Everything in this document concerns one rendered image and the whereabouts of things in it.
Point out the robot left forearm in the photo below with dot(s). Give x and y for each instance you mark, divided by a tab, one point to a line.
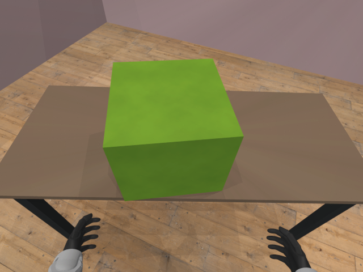
69	260

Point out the carton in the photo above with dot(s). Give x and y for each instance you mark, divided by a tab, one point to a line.
170	128

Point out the robot right hand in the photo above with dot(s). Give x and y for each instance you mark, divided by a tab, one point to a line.
295	256

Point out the robot left hand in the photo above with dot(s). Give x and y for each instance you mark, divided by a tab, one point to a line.
77	238

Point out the table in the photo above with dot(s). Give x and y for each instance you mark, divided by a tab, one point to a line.
294	150

